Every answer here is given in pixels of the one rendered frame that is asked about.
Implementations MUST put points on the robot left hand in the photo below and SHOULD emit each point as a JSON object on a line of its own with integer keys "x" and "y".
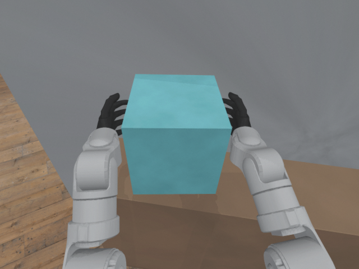
{"x": 108, "y": 113}

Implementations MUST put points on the robot right forearm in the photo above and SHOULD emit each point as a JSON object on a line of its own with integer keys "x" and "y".
{"x": 279, "y": 212}

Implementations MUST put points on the carton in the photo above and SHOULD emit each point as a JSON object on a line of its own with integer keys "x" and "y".
{"x": 176, "y": 132}

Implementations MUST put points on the pedestal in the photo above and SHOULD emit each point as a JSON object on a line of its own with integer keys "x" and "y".
{"x": 221, "y": 231}

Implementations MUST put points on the right robot upper arm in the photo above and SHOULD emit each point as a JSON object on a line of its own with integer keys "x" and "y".
{"x": 299, "y": 253}

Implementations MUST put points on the left robot upper arm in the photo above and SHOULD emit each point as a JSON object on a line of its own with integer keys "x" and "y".
{"x": 97, "y": 258}

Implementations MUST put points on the robot left forearm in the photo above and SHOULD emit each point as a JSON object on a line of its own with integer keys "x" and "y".
{"x": 95, "y": 186}

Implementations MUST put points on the robot right hand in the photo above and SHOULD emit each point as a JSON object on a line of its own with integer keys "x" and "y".
{"x": 239, "y": 114}

